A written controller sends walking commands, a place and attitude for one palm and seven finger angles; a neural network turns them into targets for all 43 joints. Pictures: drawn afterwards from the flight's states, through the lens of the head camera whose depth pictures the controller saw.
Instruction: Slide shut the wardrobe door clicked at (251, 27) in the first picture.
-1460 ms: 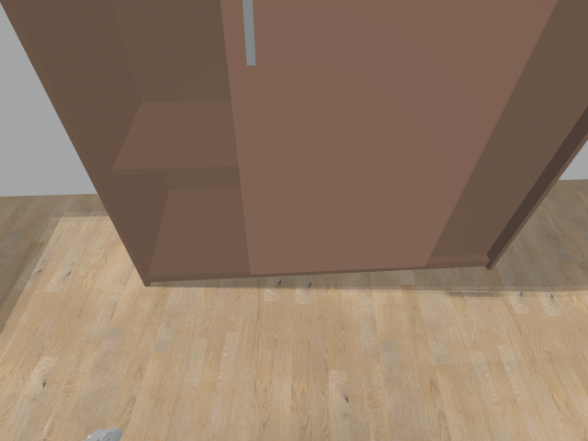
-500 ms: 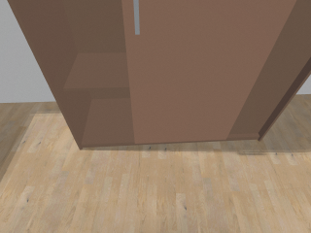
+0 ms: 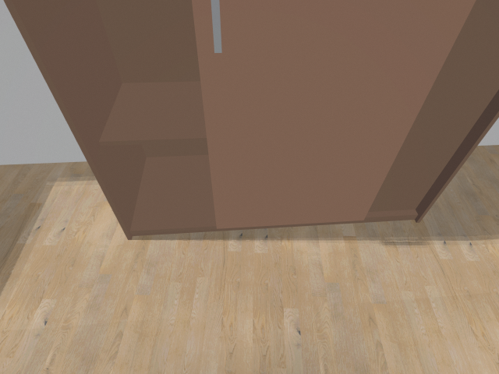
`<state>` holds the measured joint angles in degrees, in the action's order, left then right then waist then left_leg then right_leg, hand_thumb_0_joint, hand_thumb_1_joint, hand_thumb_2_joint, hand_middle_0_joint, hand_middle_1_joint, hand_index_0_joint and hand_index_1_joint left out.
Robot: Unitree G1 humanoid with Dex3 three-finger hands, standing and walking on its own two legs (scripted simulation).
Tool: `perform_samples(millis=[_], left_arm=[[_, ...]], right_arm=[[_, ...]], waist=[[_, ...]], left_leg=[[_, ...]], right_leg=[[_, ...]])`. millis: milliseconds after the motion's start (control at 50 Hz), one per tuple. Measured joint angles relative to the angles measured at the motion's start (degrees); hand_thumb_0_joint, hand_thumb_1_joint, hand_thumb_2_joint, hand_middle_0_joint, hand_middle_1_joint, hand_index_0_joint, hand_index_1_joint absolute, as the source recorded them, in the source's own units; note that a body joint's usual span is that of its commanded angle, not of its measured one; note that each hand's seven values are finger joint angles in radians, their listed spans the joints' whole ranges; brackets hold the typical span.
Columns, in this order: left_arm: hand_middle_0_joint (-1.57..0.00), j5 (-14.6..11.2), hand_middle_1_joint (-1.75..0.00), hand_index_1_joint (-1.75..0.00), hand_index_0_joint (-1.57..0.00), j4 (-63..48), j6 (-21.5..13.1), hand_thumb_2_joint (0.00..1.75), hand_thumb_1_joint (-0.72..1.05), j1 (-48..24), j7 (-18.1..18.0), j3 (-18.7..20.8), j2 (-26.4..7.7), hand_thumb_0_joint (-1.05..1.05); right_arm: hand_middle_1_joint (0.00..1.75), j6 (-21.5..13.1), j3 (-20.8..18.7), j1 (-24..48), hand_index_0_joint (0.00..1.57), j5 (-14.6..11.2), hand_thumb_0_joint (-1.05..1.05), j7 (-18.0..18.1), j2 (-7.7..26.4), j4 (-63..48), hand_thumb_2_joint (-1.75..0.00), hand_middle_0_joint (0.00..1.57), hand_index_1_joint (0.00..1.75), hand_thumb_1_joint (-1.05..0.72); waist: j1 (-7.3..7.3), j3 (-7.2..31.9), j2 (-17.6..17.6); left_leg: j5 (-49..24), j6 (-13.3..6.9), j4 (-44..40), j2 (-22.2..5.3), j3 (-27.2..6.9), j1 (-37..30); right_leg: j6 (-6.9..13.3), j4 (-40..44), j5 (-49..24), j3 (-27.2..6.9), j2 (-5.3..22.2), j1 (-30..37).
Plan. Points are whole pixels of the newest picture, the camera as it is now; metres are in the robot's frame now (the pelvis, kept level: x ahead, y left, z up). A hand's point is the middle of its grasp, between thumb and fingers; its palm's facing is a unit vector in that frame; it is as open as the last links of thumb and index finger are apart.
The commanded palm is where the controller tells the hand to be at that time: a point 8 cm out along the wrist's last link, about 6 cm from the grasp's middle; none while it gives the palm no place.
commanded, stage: turn to face it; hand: right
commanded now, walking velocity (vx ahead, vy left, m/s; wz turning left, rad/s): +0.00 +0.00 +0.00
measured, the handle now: out of the picture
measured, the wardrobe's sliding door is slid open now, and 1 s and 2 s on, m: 0.41 0.41 0.41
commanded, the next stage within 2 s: take the last steps up to it in 0.24 s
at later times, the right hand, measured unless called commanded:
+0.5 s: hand out of the picture +0.07 -0.22 -0.17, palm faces -0.09 +0.96 -0.27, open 7.4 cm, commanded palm none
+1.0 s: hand out of the picture +0.07 -0.11 -0.19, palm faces -0.05 +0.99 -0.10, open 7.4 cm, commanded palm none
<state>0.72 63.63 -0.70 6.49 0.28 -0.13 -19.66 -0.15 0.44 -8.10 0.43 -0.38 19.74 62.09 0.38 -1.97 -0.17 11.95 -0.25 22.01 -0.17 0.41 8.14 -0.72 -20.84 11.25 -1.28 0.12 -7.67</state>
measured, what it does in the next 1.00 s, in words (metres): walks ahead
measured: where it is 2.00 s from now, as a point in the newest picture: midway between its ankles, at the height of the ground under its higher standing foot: (218, 346)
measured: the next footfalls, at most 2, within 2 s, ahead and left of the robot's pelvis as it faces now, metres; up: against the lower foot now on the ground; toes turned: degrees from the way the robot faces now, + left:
right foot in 1.04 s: +0.28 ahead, -0.03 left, +0.00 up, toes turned +0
left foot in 1.54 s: +0.42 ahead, +0.27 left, +0.00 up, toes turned +19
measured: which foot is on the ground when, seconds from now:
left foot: down 0.00-1.00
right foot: down 0.00-0.62, up 0.64-1.00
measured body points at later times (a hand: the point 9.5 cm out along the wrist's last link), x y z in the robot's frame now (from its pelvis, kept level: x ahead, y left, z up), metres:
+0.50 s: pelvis +0.01 +0.00 -0.01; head +0.00 +0.00 +0.44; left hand +0.05 +0.27 -0.15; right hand +0.08 -0.27 -0.15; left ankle +0.00 +0.11 -0.74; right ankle +0.00 -0.13 -0.75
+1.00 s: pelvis +0.14 +0.05 -0.01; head +0.15 +0.02 +0.43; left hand +0.19 +0.29 -0.15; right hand +0.07 -0.16 -0.18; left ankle +0.03 +0.13 -0.75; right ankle +0.22 -0.04 -0.73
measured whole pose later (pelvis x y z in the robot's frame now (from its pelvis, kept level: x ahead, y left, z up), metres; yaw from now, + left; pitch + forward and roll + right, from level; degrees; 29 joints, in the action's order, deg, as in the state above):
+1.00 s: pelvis +0.14 +0.05 -0.01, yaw +8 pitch +0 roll +2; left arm 1.4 59.5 -1.1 9.6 0.8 3.1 -8.2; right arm -2.3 -1.4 -26.6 1.6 0.4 7.5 65.4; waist 2.1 -1.0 -1.6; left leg 21.0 -2.4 22.6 3.6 3.3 1.7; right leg -0.1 -42.4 17.2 7.1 5.5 -26.7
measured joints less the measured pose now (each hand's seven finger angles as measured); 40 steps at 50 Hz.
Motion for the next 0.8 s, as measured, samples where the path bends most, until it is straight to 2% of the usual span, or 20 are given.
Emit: perform_samples(millis=[300,420,460,540,580,620,640,680,740,800], left_arm=[[-0.21,0.06,-0.30,-0.30,-0.20,-0.97,0.02,0.89,0.90,-0.53,-0.46,0.27,0.40,0.00],[-0.20,0.37,-0.30,-0.30,-0.20,-2.00,0.53,0.89,0.91,0.91,-0.75,0.32,2.51,0.00],[-0.20,0.64,-0.30,-0.30,-0.20,-2.32,0.83,0.89,0.91,2.29,-0.54,0.40,3.66,0.00],[-0.20,0.98,-0.30,-0.30,-0.20,-2.97,0.42,0.89,0.90,5.67,-0.42,1.17,5.78,0.00],[-0.21,1.13,-0.30,-0.30,-0.20,-2.74,0.09,0.89,0.90,7.38,-0.53,1.56,6.27,0.00],[-0.21,1.18,-0.30,-0.30,-0.20,-2.21,0.11,0.89,0.90,9.04,-0.63,1.97,6.30,0.00],[-0.21,1.01,-0.30,-0.30,-0.20,-1.92,0.34,0.89,0.90,9.81,-0.66,2.13,6.37,0.00],[-0.21,0.80,-0.30,-0.30,-0.20,-0.79,1.43,0.89,0.90,10.63,-0.54,2.41,6.39,0.00],[-0.20,0.96,-0.30,-0.30,-0.20,0.04,2.22,0.89,0.91,10.41,-0.03,2.97,6.66,0.01],[-0.20,1.12,-0.30,-0.30,-0.20,-1.16,1.71,0.89,0.91,9.05,0.26,3.50,7.32,0.01]], right_arm=[[0.30,0.68,-0.43,-0.12,0.20,0.09,0.01,0.10,-0.08,-0.73,-0.90,0.20,0.30,-0.90],[0.30,1.77,-0.62,-1.67,0.20,0.22,0.00,0.25,-1.77,-1.80,-0.90,0.20,0.30,-0.90],[0.30,2.27,-0.83,-3.11,0.20,0.45,0.00,-0.32,-2.58,-2.33,-0.90,0.20,0.30,-0.90],[0.30,3.04,-1.94,-6.16,0.20,0.87,0.00,-1.74,-4.42,-3.33,-0.90,0.20,0.30,-0.90],[0.30,2.90,-2.44,-7.22,0.20,0.90,0.01,-2.36,-5.47,-3.74,-0.90,0.20,0.30,-0.90],[0.30,2.02,-2.72,-8.22,0.20,0.95,0.01,-2.76,-6.38,-4.39,-0.90,0.20,0.30,-0.90],[0.30,1.14,-2.81,-8.71,0.20,1.07,0.01,-2.66,-6.58,-4.69,-0.90,0.20,0.30,-0.90],[0.30,-0.21,-2.80,-9.40,0.20,0.82,0.00,-1.67,-7.57,-4.42,-0.90,0.20,0.30,-0.90],[0.30,-1.05,-2.52,-11.86,0.20,0.83,0.00,-0.37,-9.18,-3.16,-0.90,0.20,0.30,-0.90],[0.30,-1.27,-2.11,-14.42,0.20,1.03,0.00,0.21,-10.62,-1.04,-0.90,0.20,0.30,-0.90]], waist=[[0.41,-0.07,0.02],[0.23,0.40,-0.27],[0.20,1.08,-0.54],[-0.07,1.50,-0.41],[-0.38,1.28,0.18],[-0.51,0.95,1.10],[-0.43,0.85,1.19],[-0.10,0.54,1.78],[0.59,0.98,1.47],[0.19,1.30,0.66]], left_leg=[[0.08,0.08,0.66,0.53,-1.53,0.65],[1.46,0.16,3.95,1.06,-3.19,2.63],[4.69,0.05,6.96,1.20,-3.69,3.92],[12.62,0.19,18.59,0.65,-0.77,8.65],[13.51,0.25,19.01,0.00,0.93,9.36],[10.69,0.16,13.51,-0.28,2.42,7.63],[6.20,-0.50,11.97,-0.22,3.17,7.33],[5.60,-2.02,13.30,0.74,4.46,7.14],[6.83,-3.22,9.87,1.76,4.59,4.30],[5.42,-3.17,5.00,2.35,4.04,1.27]], right_leg=[[0.02,-0.88,0.84,1.55,0.52,-0.11],[0.01,-3.72,2.70,3.23,0.99,-1.20],[0.08,-4.80,3.80,4.00,1.19,-1.37],[-0.09,-5.72,5.57,5.72,2.52,-0.77],[-0.87,-6.14,6.31,6.13,3.60,-0.29],[-1.74,-9.60,8.61,5.95,5.10,-1.18],[-1.39,-14.40,12.00,5.83,5.74,-3.09],[-0.46,-27.50,17.29,4.08,6.08,-8.54],[-0.09,-40.29,14.59,4.14,5.68,-15.88],[-0.53,-41.55,9.77,5.84,6.00,-20.34]])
